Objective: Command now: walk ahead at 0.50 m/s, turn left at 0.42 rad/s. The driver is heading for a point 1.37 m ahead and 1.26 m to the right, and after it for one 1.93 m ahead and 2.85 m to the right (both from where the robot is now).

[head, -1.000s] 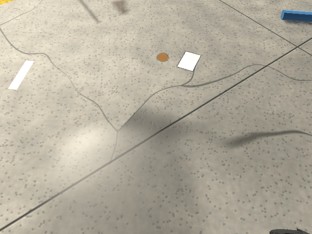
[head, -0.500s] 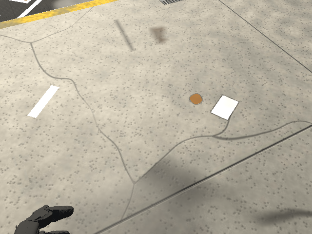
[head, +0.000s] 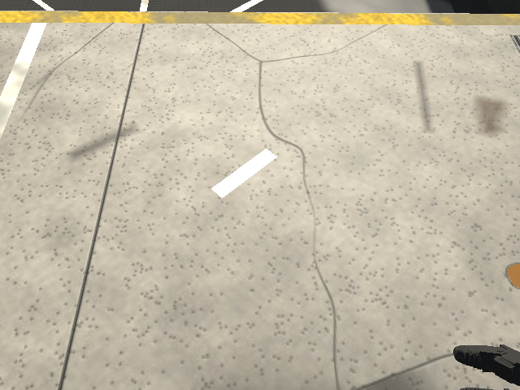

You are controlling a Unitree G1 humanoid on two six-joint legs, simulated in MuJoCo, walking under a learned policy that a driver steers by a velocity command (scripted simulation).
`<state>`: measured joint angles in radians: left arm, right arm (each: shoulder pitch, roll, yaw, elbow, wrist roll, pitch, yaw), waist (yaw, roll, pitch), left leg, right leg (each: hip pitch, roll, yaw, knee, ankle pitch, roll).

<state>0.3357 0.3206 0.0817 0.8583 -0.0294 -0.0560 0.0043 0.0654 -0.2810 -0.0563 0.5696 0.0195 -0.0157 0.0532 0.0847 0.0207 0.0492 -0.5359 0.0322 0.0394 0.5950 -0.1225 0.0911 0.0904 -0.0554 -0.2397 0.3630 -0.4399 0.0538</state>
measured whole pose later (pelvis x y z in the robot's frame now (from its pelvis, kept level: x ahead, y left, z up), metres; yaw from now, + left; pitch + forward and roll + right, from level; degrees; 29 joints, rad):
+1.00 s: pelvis +0.58 -0.06 +0.01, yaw -26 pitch +2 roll -1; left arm 0.35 0.30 0.08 0.72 -0.02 -0.03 0.01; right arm 0.05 -0.28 -0.04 0.67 0.01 -0.11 0.02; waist 0.08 0.03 0.02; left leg -0.52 0.01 -0.09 0.49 -0.01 -0.04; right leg -0.10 0.11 0.21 0.46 -0.39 -0.06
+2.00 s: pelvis +0.99 -0.41 +0.01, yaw -62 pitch +2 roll -1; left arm 0.38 0.30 0.08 0.71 -0.02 -0.03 0.01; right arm 0.02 -0.29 -0.03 0.69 0.00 -0.11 0.03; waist 0.09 0.04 0.01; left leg -0.51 0.01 -0.09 0.49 -0.02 -0.04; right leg -0.09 0.11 0.21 0.47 -0.39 -0.05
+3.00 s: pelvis +1.14 -0.92 +0.02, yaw -78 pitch +2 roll -2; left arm 0.38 0.29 0.06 0.83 -0.02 -0.06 0.00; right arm 0.04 -0.27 -0.02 0.76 0.01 -0.08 0.05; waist 0.08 0.05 0.02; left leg -0.59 0.07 -0.01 0.54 0.04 0.01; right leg 0.05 0.06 -0.02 0.24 -0.32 -0.03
